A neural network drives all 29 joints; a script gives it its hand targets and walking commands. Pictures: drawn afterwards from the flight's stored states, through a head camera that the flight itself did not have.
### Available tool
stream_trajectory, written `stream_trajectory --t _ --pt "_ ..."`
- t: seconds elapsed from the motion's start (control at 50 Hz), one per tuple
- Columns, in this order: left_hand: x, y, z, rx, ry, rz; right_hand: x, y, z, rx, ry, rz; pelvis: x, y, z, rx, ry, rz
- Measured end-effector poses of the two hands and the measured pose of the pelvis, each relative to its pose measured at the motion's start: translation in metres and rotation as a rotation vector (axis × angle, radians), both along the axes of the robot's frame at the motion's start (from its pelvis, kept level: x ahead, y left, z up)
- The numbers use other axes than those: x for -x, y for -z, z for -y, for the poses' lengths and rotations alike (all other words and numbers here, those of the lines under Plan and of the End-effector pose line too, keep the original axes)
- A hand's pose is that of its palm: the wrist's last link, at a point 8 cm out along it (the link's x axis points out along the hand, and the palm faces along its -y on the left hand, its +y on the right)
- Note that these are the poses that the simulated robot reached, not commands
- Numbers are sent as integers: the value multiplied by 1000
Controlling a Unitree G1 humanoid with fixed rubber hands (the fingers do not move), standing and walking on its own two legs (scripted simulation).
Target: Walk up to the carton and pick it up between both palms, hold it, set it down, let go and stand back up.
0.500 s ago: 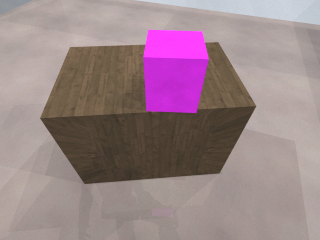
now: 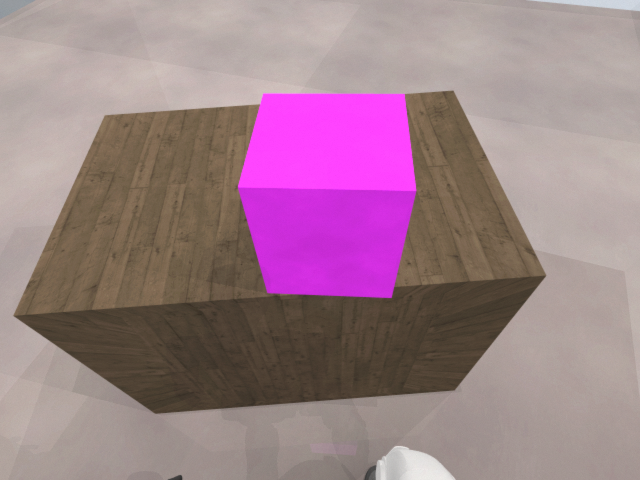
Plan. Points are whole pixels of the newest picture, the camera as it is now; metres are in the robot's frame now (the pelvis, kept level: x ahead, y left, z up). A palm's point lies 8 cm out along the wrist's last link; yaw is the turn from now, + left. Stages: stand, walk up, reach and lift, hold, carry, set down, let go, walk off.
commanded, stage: walk up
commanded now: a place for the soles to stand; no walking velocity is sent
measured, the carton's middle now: (330, 201) +0.50 +0.01 +0.02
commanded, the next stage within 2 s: none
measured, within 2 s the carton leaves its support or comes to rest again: neither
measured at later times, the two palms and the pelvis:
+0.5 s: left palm (155, 471) +0.15 +0.25 -0.11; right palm (539, 430) +0.19 -0.25 -0.09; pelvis +0.07 +0.00 +0.01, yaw +1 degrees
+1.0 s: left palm out of the picture +0.13 +0.23 -0.10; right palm out of the picture +0.08 -0.27 -0.11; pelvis +0.07 -0.01 +0.02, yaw -1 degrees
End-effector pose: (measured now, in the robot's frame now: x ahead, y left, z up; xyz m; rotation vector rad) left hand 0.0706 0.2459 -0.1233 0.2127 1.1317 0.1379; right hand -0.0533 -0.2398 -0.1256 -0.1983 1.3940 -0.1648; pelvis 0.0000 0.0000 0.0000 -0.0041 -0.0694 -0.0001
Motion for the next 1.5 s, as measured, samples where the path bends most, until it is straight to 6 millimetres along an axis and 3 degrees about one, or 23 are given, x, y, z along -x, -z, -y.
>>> stream_trajectory --t 0.1,0.16,0.24,0.34,0.44,0.54,0.64,0.74,0.9,1.02,1.12,1.36,1.5 --pt "21 -18 -3 -21 -84 -91 -119 -26 18 15 -111 194 -36 -21 8 -7 -22 -2" --pt "31 -21 1 -16 -98 -156 -169 -33 16 21 -137 268 -54 -24 8 -9 -18 -10" --pt "19 -12 3 4 -82 -190 -212 -30 3 23 -140 319 -70 -19 5 -1 -12 -6" --pt "-27 6 -8 15 -47 -135 -238 -22 -11 33 -122 351 -82 -5 -3 1 -13 -5" --pt "-67 -1 -11 -14 -4 -77 -243 -32 3 65 -72 367 -78 -10 0 11 -13 -24" --pt "-83 -12 -2 -24 20 -14 -239 -36 23 82 -80 373 -69 -12 9 11 -4 -51" --pt "-73 -17 19 -24 17 32 -223 -24 43 54 -84 348 -59 -8 23 13 4 -37" --pt "-60 -29 29 -20 16 20 -195 -19 42 7 -68 295 -60 -18 26 -6 15 -39" --pt "-65 -32 25 5 40 40 -148 -15 31 -10 -49 178 -63 -24 21 1 11 -31" --pt "-56 -22 15 14 45 -20 -128 -20 29 20 -31 103 -68 -24 13 3 10 -39" --pt "-47 -16 6 11 45 -72 -132 -24 27 39 -35 79 -73 -25 7 2 9 -47" --pt "-32 -14 -8 -14 37 -145 -168 -23 17 35 -62 127 -81 -25 -1 -3 10 -51" --pt "-29 -15 -9 -21 37 -162 -172 -22 16 32 -63 125 -82 -26 -1 -4 10 -49"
